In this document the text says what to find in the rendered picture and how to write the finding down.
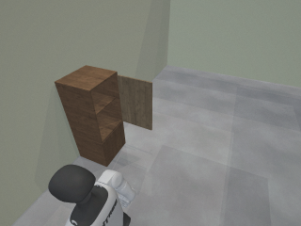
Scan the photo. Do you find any right robot hand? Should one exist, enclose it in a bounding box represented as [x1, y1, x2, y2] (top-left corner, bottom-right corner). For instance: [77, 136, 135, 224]
[119, 194, 131, 209]

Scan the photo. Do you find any right robot upper arm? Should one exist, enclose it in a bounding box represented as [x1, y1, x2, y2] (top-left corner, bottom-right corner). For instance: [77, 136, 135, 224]
[98, 169, 136, 204]

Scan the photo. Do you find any robot head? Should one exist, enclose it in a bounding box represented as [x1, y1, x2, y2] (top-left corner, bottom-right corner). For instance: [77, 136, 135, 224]
[48, 164, 108, 226]

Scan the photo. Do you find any humanoid robot torso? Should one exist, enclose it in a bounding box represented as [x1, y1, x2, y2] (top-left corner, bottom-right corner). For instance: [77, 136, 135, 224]
[65, 182, 123, 226]

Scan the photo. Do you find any cupboard door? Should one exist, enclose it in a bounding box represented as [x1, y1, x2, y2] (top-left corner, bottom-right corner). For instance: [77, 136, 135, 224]
[117, 74, 152, 130]

